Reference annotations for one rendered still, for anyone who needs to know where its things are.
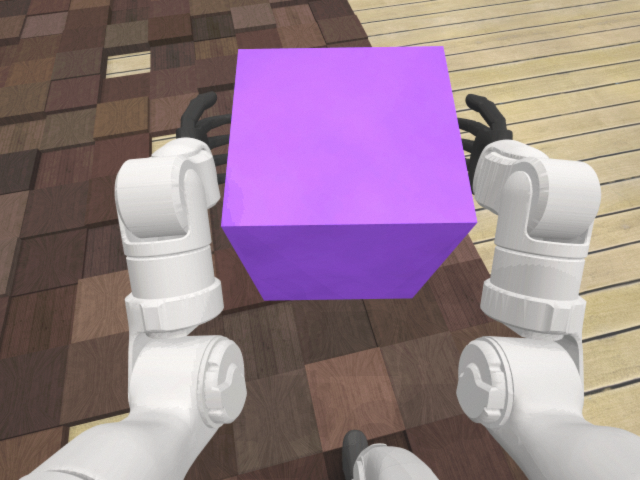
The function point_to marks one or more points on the right robot forearm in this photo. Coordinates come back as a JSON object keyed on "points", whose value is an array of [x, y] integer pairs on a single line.
{"points": [[546, 210]]}

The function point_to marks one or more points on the right robot shin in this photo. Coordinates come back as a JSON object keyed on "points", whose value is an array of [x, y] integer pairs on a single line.
{"points": [[365, 451]]}

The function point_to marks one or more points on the robot right upper arm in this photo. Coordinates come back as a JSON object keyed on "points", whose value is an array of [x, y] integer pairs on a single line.
{"points": [[528, 394]]}

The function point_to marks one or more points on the carton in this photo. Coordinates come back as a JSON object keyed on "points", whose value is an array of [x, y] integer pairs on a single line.
{"points": [[346, 176]]}

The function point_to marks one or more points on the robot right foot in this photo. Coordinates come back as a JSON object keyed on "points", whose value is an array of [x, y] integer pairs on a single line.
{"points": [[354, 443]]}

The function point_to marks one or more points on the left robot forearm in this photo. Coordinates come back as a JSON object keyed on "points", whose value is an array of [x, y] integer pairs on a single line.
{"points": [[162, 204]]}

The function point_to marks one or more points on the robot right hand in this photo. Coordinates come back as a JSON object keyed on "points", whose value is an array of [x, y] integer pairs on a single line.
{"points": [[484, 135]]}

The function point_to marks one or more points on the robot left hand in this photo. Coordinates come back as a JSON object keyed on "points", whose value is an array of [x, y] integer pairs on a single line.
{"points": [[192, 128]]}

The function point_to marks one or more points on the robot left upper arm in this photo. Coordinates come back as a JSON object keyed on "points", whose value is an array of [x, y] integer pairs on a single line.
{"points": [[181, 391]]}

